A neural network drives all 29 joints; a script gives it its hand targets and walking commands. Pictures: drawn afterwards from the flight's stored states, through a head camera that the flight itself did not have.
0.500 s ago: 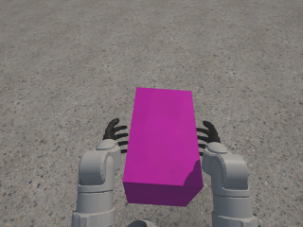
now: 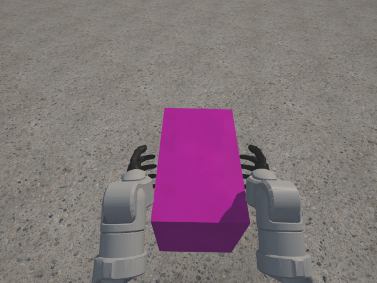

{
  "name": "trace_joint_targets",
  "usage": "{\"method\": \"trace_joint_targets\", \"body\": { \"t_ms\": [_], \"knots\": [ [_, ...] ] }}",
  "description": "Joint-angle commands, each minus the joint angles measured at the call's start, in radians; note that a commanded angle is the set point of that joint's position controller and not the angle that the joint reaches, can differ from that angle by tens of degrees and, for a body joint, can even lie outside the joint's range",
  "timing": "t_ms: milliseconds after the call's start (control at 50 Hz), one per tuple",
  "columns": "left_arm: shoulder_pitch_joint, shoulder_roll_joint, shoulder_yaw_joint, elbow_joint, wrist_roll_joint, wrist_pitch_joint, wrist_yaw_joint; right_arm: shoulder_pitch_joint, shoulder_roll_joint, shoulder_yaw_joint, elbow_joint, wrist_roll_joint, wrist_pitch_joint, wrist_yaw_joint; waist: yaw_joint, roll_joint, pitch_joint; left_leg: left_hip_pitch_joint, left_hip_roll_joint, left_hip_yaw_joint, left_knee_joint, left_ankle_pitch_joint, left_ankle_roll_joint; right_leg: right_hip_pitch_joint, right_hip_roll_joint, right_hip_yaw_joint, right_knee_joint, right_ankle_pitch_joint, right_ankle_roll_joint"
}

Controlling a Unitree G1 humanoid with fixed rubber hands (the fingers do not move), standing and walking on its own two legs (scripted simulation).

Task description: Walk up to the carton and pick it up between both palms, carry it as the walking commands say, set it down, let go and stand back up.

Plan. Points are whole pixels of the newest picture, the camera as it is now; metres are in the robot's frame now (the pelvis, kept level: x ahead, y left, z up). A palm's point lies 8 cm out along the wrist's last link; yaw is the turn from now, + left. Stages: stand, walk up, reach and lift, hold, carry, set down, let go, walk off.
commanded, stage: carry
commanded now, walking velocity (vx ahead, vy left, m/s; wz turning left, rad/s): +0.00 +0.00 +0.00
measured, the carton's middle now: (196, 178) +0.36 +0.01 +0.03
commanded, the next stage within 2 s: none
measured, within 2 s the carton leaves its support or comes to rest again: neither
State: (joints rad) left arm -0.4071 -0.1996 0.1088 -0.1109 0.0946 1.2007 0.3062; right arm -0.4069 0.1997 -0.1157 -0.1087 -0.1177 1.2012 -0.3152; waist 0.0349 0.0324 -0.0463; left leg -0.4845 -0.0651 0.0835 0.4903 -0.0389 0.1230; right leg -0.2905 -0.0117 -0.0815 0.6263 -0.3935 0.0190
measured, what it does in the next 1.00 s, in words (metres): walks backwards: left foot, then right foot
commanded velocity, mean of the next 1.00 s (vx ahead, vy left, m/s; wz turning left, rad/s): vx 0.00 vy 0.00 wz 0.00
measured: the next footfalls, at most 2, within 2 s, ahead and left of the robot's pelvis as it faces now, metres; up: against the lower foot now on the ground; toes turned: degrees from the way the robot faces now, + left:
left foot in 0.56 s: +0.01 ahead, +0.10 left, +0.00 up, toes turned +0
right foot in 0.86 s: -0.22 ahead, +0.03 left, +0.00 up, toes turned -5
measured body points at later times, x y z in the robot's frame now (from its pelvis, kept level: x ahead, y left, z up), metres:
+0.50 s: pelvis -0.11 +0.04 -0.02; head -0.16 +0.06 +0.43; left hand +0.19 +0.19 +0.09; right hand +0.21 -0.06 +0.09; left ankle +0.05 +0.06 -0.70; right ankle -0.02 -0.12 -0.72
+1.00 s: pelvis -0.24 +0.10 +0.00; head -0.26 +0.11 +0.45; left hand +0.09 +0.23 +0.07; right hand +0.08 -0.02 +0.06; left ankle -0.14 +0.17 -0.72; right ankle -0.23 +0.01 -0.72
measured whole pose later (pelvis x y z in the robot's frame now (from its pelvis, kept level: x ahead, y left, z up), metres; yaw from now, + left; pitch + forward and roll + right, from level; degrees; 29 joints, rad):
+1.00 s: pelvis -0.24 +0.10 +0.00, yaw -1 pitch +0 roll -2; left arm -0.48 -0.23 0.25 0.22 0.20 0.99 0.21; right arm -0.40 0.19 -0.18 0.19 -0.18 1.01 -0.22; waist 0.02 0.01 -0.07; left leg -0.45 -0.01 0.03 0.66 -0.24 -0.01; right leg -0.29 0.02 -0.16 0.62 -0.32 -0.06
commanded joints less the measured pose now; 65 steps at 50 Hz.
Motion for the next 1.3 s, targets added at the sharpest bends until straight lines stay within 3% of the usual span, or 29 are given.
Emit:
{"method": "trace_joint_targets", "body": {
  "t_ms": [0, 40, 60, 240, 300, 320, 360, 400, 420, 440, 480, 520, 540, 560, 700, 800, 820, 840, 860, 900, 940, 960, 1000, 1020, 1060, 1100, 1220, 1260, 1280],
  "knots": [
    [-0.463, -1.078, -0.508, -0.144, -0.377, -0.038, -0.249, -0.431, 1.076, 0.477, -0.136, 0.343, -0.045, 0.231, -0.020, 0.035, -0.541, 0.323, 0.193, -0.221, -0.229, -0.269, -0.135, 0.191, -0.055, 0.042, -0.264, -0.050, -0.049],
    [-0.447, -1.086, -0.488, -0.111, -0.354, -0.044, -0.249, -0.500, 1.079, 0.495, -0.181, 0.353, -0.041, 0.240, -0.013, -0.127, -0.500, 0.301, 0.133, -0.152, -0.202, -0.294, -0.203, 0.106, -0.115, 0.119, -0.271, -0.173, -0.080],
    [-0.464, -1.066, -0.473, -0.135, -0.344, -0.055, -0.250, -0.489, 1.076, 0.501, -0.163, 0.363, -0.046, 0.250, -0.035, -0.158, -0.426, 0.326, 0.141, -0.167, -0.158, -0.317, -0.160, -0.045, -0.118, 0.121, -0.266, -0.205, -0.067],
    [-0.464, -1.007, -0.442, -0.051, -0.300, -0.046, -0.233, -0.466, 1.020, 0.448, -0.060, 0.341, -0.054, 0.253, -0.037, -0.013, -0.430, 0.313, 0.120, -0.189, -0.107, -0.464, -0.157, -0.174, -0.061, 0.050, -0.158, -0.291, -0.080],
    [-0.499, -0.929, -0.361, 0.131, -0.234, -0.077, -0.233, -0.475, 0.927, 0.327, 0.142, 0.255, -0.089, 0.260, -0.021, 0.156, -0.417, 0.198, 0.129, -0.180, -0.300, -0.480, -0.208, -0.044, 0.032, -0.038, -0.053, -0.233, -0.078],
    [-0.553, -1.022, -0.480, -0.126, -0.326, -0.078, -0.230, -0.534, 1.035, 0.465, -0.091, 0.357, -0.081, 0.263, -0.007, 0.167, -0.420, 0.173, 0.115, -0.144, -0.354, -0.477, -0.252, 0.012, 0.063, -0.083, -0.037, -0.235, -0.084],
    [-0.490, -1.059, -0.486, -0.102, -0.340, -0.059, -0.228, -0.538, 1.047, 0.473, -0.128, 0.364, -0.066, 0.262, 0.019, 0.189, -0.466, 0.161, 0.087, -0.086, -0.334, -0.474, -0.322, 0.098, 0.080, -0.135, 0.008, -0.212, -0.091],
    [-0.538, -1.047, -0.434, 0.000, -0.330, -0.069, -0.232, -0.579, 1.042, 0.446, -0.052, 0.328, -0.078, 0.267, 0.033, -0.063, -0.469, 0.244, -0.004, 0.006, 0.006, -0.440, -0.297, -0.015, 0.032, -0.070, -0.135, -0.227, -0.127],
    [-0.486, -0.970, -0.363, 0.102, -0.298, -0.081, -0.233, -0.497, 1.001, 0.414, 0.070, 0.292, -0.085, 0.273, 0.026, -0.337, -0.491, 0.367, -0.002, -0.044, 0.452, -0.439, -0.209, -0.264, -0.168, 0.183, -0.241, -0.331, -0.171],
    [-0.551, -0.961, -0.374, 0.024, -0.306, -0.086, -0.236, -0.468, 1.035, 0.422, 0.079, 0.309, -0.086, 0.275, -0.020, -0.413, -0.374, 0.442, 0.037, -0.086, 0.735, -0.374, -0.166, -0.602, -0.305, 0.284, -0.427, -0.478, -0.191],
    [-0.574, -1.020, -0.462, -0.122, -0.355, -0.072, -0.244, -0.449, 1.073, 0.471, -0.052, 0.365, -0.086, 0.260, -0.104, -0.331, -0.355, 0.513, 0.165, -0.193, 0.697, -0.295, -0.104, -0.704, -0.275, 0.126, -0.322, -0.395, -0.077],
    [-0.584, -1.093, -0.514, -0.038, -0.350, -0.043, -0.253, -0.481, 1.039, 0.396, -0.033, 0.322, -0.088, 0.249, -0.111, -0.047, -0.396, 0.370, 0.184, -0.216, 0.239, -0.450, -0.091, -0.400, -0.129, -0.054, 0.123, -0.204, 0.002],
    [-0.552, -1.104, -0.503, 0.093, -0.320, -0.030, -0.254, -0.565, 0.976, 0.345, -0.028, 0.272, -0.101, 0.244, -0.080, 0.281, -0.288, 0.081, 0.260, -0.420, -0.225, -0.660, -0.131, -0.244, -0.003, -0.062, 0.360, -0.149, 0.041],
    [-0.535, -1.012, -0.425, 0.239, -0.262, -0.048, -0.253, -0.486, 0.878, 0.219, 0.174, 0.183, -0.114, 0.243, -0.041, 0.359, -0.237, -0.062, 0.342, -0.583, -0.391, -0.724, -0.135, -0.172, 0.029, -0.031, 0.454, -0.076, 0.055],
    [-0.636, -1.123, -0.560, -0.135, -0.372, -0.095, -0.248, -0.563, 1.052, 0.411, -0.076, 0.358, -0.120, 0.292, 0.008, 0.236, -0.390, 0.076, 0.267, -0.340, -0.427, -0.566, -0.260, -0.083, 0.047, -0.011, 0.508, 0.007, 0.001],
    [-0.509, -1.086, -0.523, -0.199, -0.355, -0.117, -0.254, -0.508, 1.104, 0.491, -0.139, 0.358, -0.127, 0.279, 0.013, 0.105, -0.511, 0.358, 0.135, -0.147, -0.336, -0.183, -0.349, 0.199, 0.119, -0.135, -0.253, -0.090, -0.052],
    [-0.422, -1.123, -0.497, -0.129, -0.341, -0.116, -0.257, -0.567, 1.076, 0.508, -0.218, 0.368, -0.136, 0.272, 0.044, -0.019, -0.535, 0.376, 0.056, -0.060, -0.146, -0.172, -0.393, 0.320, 0.063, -0.108, -0.486, -0.050, -0.091],
    [-0.407, -1.138, -0.476, -0.117, -0.342, -0.121, -0.264, -0.570, 1.071, 0.541, -0.251, 0.379, -0.138, 0.266, 0.024, -0.292, -0.590, 0.411, 0.056, -0.094, 0.230, -0.264, -0.276, 0.252, -0.087, 0.096, -0.442, 0.033, -0.136],
    [-0.422, -1.110, -0.455, -0.111, -0.340, -0.124, -0.272, -0.560, 1.060, 0.551, -0.248, 0.375, -0.136, 0.261, -0.003, -0.334, -0.550, 0.254, 0.093, -0.129, 0.299, -0.300, -0.202, 0.221, -0.223, 0.227, -0.320, 0.029, -0.176],
    [-0.333, -0.922, -0.257, 0.304, -0.180, -0.169, -0.283, -0.418, 0.848, 0.322, 0.169, 0.203, -0.176, 0.267, -0.034, -0.301, -0.466, 0.117, 0.129, -0.177, 0.322, -0.313, -0.155, 0.135, -0.319, 0.263, -0.265, -0.049, -0.208],
    [-0.392, -0.890, -0.282, 0.269, -0.213, -0.238, -0.311, -0.428, 0.841, 0.339, 0.149, 0.195, -0.246, 0.277, -0.048, -0.260, -0.455, 0.191, 0.098, -0.084, 0.241, -0.231, -0.118, 0.048, -0.217, 0.063, -0.186, 0.044, -0.177],
    [-0.350, -0.761, -0.135, 0.614, -0.083, -0.281, -0.330, -0.451, 0.656, 0.161, 0.406, 0.066, -0.306, 0.291, -0.056, -0.201, -0.398, 0.229, 0.090, -0.052, 0.139, -0.189, -0.116, 0.017, -0.165, 0.024, -0.130, 0.083, -0.149],
    [-0.505, -0.964, -0.404, 0.098, -0.279, -0.293, -0.313, -0.576, 0.888, 0.381, -0.046, 0.265, -0.314, 0.290, -0.048, 0.004, -0.327, 0.297, 0.112, -0.142, -0.058, -0.092, -0.095, -0.082, -0.121, 0.071, -0.089, 0.027, -0.097],
    [-0.471, -0.909, -0.313, 0.258, -0.217, -0.302, -0.306, -0.622, 0.804, 0.298, 0.056, 0.232, -0.337, 0.288, -0.036, 0.100, -0.329, 0.313, 0.185, -0.244, -0.073, -0.062, -0.074, -0.156, -0.099, 0.073, -0.043, 0.002, -0.072],
    [-0.563, -0.950, -0.391, 0.033, -0.261, -0.336, -0.280, -0.622, 0.879, 0.351, -0.013, 0.291, -0.360, 0.291, -0.035, 0.292, -0.360, 0.295, 0.291, -0.382, -0.186, -0.275, -0.051, -0.174, -0.026, 0.042, 0.074, -0.082, -0.026],
    [-0.563, -1.008, -0.525, -0.298, -0.367, -0.287, -0.244, -0.502, 1.009, 0.497, -0.234, 0.408, -0.285, 0.269, -0.034, 0.172, -0.382, 0.114, 0.294, -0.404, -0.342, -0.621, -0.075, -0.014, -0.007, 0.014, 0.155, -0.105, -0.022],
    [-0.305, -0.795, -0.340, 0.115, -0.188, -0.233, -0.252, -0.220, 0.847, 0.351, 0.200, 0.205, -0.209, 0.269, -0.006, 0.061, -0.507, 0.238, 0.198, -0.210, -0.341, -0.359, -0.204, 0.176, 0.048, -0.063, -0.086, -0.087, -0.077],
    [-0.390, -0.965, -0.509, -0.188, -0.333, -0.230, -0.274, -0.330, 1.008, 0.537, -0.134, 0.330, -0.202, 0.280, 0.002, -0.004, -0.505, 0.229, 0.127, -0.108, -0.294, -0.312, -0.246, 0.197, 0.036, -0.063, -0.211, -0.098, -0.101],
    [-0.438, -0.907, -0.433, -0.058, -0.274, -0.251, -0.291, -0.413, 0.951, 0.461, -0.021, 0.284, -0.231, 0.295, 0.008, -0.031, -0.472, 0.245, 0.075, -0.081, -0.216, -0.296, -0.277, 0.142, -0.030, 0.025, -0.308, -0.192, -0.128]
  ]
}}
